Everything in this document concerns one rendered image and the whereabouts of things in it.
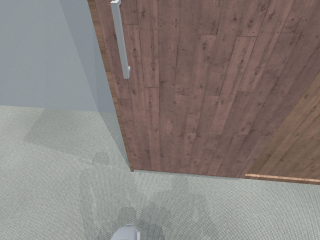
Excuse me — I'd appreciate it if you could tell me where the handle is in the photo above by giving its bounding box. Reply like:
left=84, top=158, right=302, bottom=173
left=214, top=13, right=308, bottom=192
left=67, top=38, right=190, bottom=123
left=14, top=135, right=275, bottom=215
left=110, top=0, right=131, bottom=79

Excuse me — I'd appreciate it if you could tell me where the wardrobe door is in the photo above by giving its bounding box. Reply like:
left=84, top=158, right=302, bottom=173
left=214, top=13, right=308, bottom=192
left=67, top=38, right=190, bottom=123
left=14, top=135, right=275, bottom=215
left=94, top=0, right=320, bottom=178
left=247, top=68, right=320, bottom=180

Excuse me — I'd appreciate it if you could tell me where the left robot thigh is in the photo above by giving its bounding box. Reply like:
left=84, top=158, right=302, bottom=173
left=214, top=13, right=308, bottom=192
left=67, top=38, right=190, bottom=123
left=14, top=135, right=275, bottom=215
left=110, top=226, right=141, bottom=240

